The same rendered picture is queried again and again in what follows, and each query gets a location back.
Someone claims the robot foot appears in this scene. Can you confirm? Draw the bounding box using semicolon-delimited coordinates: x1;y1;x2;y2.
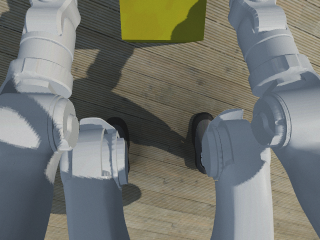
106;117;130;174
191;112;214;174

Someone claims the carton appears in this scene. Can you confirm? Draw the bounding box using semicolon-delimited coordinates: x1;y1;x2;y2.
119;0;207;43

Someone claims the robot left foot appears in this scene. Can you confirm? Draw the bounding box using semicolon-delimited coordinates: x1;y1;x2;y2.
106;117;130;174

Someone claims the robot right upper arm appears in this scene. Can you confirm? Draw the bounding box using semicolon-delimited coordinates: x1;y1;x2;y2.
250;85;320;238

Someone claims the robot left upper arm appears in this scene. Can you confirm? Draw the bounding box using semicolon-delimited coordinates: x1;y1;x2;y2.
0;93;80;240

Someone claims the robot right forearm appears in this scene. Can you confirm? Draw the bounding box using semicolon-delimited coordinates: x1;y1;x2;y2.
228;0;320;98

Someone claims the robot left forearm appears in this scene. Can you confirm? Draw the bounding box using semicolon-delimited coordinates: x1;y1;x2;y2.
0;0;81;99

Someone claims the robot right foot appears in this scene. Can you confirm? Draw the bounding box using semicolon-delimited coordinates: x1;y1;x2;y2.
191;112;214;174

